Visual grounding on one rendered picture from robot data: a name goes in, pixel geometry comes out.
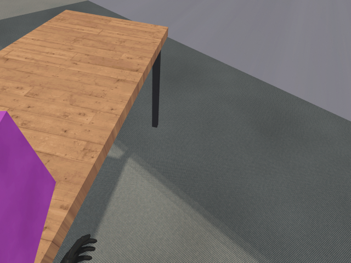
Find carton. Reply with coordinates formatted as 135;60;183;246
0;111;56;263

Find left robot hand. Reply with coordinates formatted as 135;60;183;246
60;234;97;263

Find table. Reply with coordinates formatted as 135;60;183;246
0;10;168;263

